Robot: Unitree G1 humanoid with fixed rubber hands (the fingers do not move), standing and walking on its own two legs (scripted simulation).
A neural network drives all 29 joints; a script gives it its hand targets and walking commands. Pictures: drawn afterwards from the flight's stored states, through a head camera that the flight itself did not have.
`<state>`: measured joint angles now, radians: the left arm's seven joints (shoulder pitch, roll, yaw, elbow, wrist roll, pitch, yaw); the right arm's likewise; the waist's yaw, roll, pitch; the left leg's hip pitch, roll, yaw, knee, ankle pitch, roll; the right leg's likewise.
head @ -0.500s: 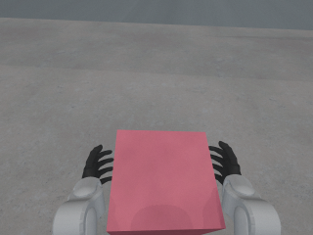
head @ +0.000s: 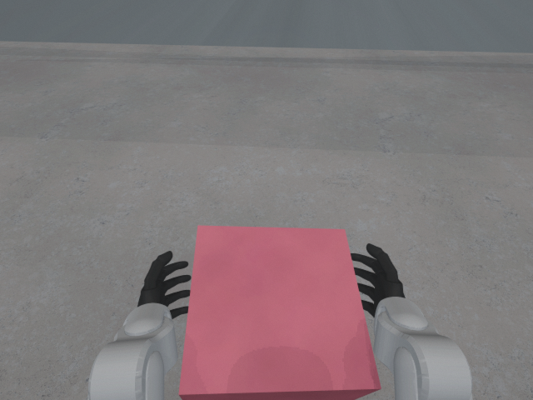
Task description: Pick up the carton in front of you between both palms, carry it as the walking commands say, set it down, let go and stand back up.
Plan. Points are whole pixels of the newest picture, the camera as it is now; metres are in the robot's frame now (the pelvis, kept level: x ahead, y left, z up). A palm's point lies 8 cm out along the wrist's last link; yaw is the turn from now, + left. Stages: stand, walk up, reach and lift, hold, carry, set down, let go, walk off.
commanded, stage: carry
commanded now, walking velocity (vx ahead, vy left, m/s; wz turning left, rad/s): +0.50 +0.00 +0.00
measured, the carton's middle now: (266, 327) +0.25 +0.01 +0.00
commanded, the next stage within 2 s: none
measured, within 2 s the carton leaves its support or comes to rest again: neither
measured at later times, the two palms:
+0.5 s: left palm (180, 175) +0.49 +0.16 +0.10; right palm (339, 166) +0.49 -0.14 +0.12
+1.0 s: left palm (195, 163) +0.54 +0.14 +0.10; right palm (345, 161) +0.52 -0.16 +0.10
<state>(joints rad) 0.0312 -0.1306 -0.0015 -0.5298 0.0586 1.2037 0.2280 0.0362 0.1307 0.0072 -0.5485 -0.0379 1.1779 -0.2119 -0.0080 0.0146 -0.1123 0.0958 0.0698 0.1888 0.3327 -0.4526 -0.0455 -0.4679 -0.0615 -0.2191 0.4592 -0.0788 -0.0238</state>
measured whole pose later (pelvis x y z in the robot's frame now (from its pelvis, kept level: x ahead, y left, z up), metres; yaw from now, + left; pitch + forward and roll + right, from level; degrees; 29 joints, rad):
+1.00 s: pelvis +0.29 +0.00 +0.01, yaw -3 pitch +4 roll +1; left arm 0.00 -0.13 0.01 -0.49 0.06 1.20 0.23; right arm -0.01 0.13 0.00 -0.51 -0.04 1.17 -0.22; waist 0.00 -0.01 -0.11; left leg -0.37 0.06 0.21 0.58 -0.27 0.03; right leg -0.12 -0.08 -0.16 0.50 -0.45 0.03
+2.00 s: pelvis +0.23 -0.01 +0.01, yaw -3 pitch +2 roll +0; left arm -0.18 -0.14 0.13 0.11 0.22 0.74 0.06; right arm -0.21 0.14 -0.16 0.11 -0.22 0.69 -0.04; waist 0.00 0.00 -0.04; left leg -0.40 0.09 0.19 0.52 -0.14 0.02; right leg -0.20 -0.05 -0.17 0.55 -0.38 -0.01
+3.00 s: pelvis +0.22 +0.02 +0.02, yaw -16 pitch -6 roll +0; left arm -0.23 -0.15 0.18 0.24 0.30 0.74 0.04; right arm -0.26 0.15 -0.23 0.28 -0.26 0.65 0.01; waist -0.01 -0.05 0.02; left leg -0.15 0.01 -0.06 0.36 -0.11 -0.03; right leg -0.04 0.01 0.10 0.40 -0.26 0.02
